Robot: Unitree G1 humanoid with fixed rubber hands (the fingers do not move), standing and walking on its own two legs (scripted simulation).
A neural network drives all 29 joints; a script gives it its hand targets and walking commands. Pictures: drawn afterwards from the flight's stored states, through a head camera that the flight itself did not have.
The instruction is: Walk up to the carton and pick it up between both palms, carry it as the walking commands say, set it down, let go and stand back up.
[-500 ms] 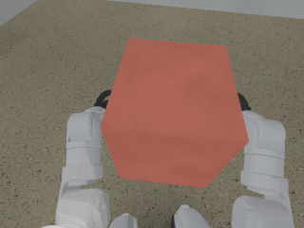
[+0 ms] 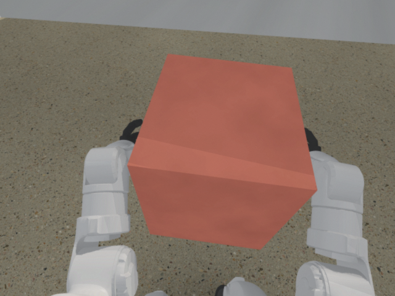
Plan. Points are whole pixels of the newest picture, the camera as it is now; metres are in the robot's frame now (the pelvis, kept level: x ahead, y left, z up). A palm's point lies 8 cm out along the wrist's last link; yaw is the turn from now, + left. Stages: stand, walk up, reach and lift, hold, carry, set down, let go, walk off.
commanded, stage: carry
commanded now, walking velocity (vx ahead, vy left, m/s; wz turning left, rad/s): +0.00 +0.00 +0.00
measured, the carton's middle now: (216, 156) +0.39 -0.01 +0.06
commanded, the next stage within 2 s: none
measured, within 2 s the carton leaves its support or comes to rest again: neither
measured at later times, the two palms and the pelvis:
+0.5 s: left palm (129, 193) +0.26 +0.14 +0.13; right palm (349, 217) +0.23 -0.21 +0.12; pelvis -0.09 -0.01 +0.00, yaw -4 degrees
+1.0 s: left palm (105, 258) +0.17 +0.16 +0.10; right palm (347, 275) +0.15 -0.18 +0.10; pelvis -0.16 +0.00 +0.00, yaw -3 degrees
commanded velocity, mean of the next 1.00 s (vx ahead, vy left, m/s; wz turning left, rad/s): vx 0.00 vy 0.00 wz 0.00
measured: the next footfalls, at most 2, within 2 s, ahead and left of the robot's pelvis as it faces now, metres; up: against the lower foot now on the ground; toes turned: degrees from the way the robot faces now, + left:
right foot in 0.40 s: +0.07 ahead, -0.10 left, +0.00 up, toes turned -6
left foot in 0.56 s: +0.02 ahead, +0.10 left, +0.00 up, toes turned +0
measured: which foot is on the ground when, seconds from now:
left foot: down 0.00-0.40, up 0.42-0.54, down 0.56-1.00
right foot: down 0.00-0.28, up 0.30-0.38, down 0.40-0.60, up 0.62-0.72, down 0.74-1.00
